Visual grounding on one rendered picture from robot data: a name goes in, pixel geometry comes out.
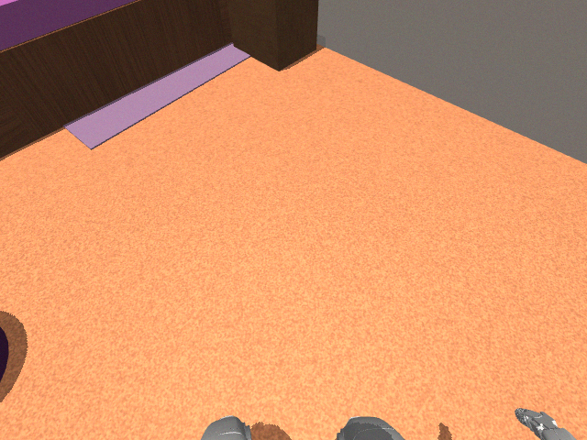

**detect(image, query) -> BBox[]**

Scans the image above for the bed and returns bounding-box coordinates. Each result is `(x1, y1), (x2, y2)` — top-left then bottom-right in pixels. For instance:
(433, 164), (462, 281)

(0, 0), (233, 158)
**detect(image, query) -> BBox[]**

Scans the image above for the right robot hand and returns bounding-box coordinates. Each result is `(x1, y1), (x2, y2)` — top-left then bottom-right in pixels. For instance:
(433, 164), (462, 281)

(515, 408), (576, 440)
